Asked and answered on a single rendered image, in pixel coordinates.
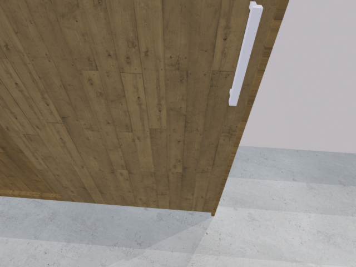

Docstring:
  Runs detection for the handle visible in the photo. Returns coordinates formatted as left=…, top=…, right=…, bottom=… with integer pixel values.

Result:
left=229, top=1, right=263, bottom=106

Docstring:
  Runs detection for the wardrobe door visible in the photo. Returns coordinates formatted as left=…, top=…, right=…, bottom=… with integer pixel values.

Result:
left=0, top=0, right=278, bottom=212
left=0, top=125, right=58, bottom=194

